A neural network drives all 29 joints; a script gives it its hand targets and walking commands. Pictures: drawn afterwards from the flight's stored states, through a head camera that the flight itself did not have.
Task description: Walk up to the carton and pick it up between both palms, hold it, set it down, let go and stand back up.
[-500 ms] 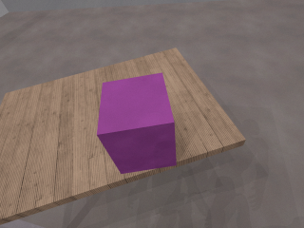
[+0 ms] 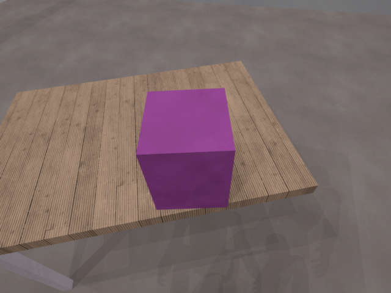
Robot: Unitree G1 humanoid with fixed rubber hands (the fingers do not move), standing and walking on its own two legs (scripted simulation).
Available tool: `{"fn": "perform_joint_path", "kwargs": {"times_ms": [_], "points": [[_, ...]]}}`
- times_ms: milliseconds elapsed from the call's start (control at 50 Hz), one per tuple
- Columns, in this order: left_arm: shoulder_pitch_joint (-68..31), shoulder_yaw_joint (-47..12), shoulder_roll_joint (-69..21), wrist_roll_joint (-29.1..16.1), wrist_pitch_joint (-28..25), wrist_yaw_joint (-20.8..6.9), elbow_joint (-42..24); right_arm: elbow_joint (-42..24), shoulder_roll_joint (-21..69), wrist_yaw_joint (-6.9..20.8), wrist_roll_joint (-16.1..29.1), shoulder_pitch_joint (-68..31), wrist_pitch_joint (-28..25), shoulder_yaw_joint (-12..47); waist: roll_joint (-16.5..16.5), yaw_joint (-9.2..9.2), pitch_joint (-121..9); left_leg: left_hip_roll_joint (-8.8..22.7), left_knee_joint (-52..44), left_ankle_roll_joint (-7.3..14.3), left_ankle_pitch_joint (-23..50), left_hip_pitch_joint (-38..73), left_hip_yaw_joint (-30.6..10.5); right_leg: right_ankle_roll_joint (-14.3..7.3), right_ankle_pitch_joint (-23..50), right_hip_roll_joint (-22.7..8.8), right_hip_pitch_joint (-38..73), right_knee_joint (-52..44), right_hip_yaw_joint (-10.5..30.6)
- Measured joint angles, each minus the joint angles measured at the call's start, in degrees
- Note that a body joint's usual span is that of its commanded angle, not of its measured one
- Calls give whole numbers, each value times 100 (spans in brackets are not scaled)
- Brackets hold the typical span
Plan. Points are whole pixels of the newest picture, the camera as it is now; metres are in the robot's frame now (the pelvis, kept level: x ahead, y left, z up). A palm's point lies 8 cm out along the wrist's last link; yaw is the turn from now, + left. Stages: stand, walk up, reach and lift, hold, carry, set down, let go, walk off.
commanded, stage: walk up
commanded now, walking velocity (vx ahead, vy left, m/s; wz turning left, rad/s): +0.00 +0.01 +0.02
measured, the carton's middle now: (189, 151) +0.46 +0.06 -0.01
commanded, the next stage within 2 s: stand in 0.98 s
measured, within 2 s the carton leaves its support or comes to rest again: neither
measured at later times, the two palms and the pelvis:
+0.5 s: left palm out of the picture -0.04 +0.30 -0.15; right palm out of the picture -0.03 -0.12 -0.15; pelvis +0.00 +0.08 +0.00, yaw +0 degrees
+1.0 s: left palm out of the picture -0.01 +0.26 -0.16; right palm out of the picture +0.00 -0.15 -0.15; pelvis +0.02 +0.06 -0.01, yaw +0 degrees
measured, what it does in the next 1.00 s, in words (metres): steps on the spot: left foot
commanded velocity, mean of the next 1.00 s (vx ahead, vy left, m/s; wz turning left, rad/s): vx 0.00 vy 0.00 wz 0.00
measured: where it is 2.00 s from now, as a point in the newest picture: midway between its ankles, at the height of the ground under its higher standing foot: outside the picture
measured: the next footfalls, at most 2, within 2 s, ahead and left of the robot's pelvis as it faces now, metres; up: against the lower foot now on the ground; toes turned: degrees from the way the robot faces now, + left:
left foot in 0.14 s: +0.03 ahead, +0.18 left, +0.00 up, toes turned +3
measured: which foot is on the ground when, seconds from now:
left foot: up 0.00-0.12, down 0.14-1.00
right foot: down 0.00-1.00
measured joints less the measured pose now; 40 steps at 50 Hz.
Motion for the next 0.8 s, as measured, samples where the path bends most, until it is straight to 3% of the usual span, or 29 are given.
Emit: {"fn": "perform_joint_path", "kwargs": {"times_ms": [80,160,220,320,520,800], "points": [[8,64,20,-41,59,-12,161,-115,44,45,48,-125,-133,47,136,-87,25,202,-853,30,378,173,-175,167,23,-51,-26,60,-7],[3,122,17,-63,131,-76,281,-124,208,14,45,-94,-259,112,208,-129,33,245,-1888,15,977,587,-94,332,-160,-22,-131,439,-40],[45,134,124,-96,186,-111,337,-104,457,21,49,87,-322,175,-122,-94,-75,101,-1992,91,959,691,43,396,-188,-157,-83,397,92],[-26,102,127,-41,211,-148,369,-52,584,42,99,278,-370,198,-342,-106,-37,-88,-2310,233,1133,825,101,489,11,-316,4,168,180],[2,39,84,-78,125,-108,610,-106,503,46,93,364,-460,141,-91,-172,91,-220,-2447,350,1153,859,115,710,-5,-447,26,77,199],[-170,12,-118,-79,73,-54,678,-130,341,30,100,237,-489,137,38,-191,63,-87,-2179,254,858,944,27,641,-266,-328,192,217,104]]}}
